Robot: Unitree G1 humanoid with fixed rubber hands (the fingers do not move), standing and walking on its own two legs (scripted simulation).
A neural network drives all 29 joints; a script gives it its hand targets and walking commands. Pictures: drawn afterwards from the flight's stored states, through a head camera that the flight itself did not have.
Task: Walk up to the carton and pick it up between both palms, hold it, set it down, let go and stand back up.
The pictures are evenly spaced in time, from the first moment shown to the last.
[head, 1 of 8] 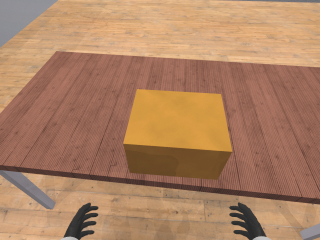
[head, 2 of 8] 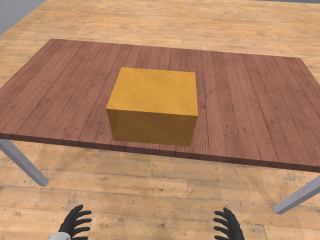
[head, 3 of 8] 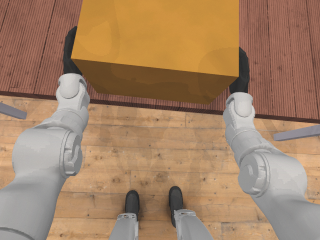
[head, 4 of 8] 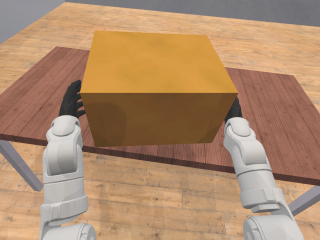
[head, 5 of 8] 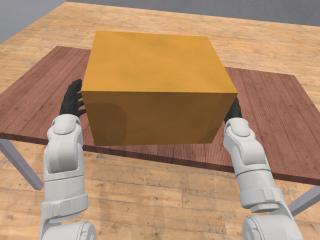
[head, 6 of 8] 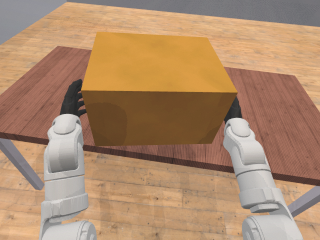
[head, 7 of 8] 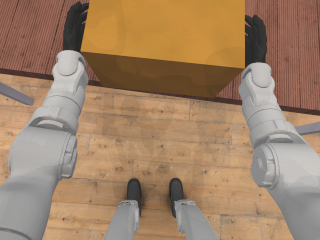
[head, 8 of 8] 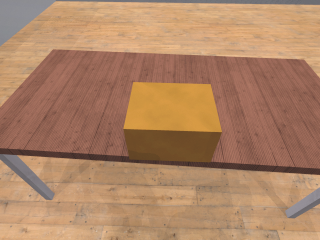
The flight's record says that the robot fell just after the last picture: no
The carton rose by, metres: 0.25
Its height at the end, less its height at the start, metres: +0.00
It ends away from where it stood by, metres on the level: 0.04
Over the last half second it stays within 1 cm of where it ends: yes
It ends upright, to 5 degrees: yes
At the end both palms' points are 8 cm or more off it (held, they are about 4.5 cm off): yes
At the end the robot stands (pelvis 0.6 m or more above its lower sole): yes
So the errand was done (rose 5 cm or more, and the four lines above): yes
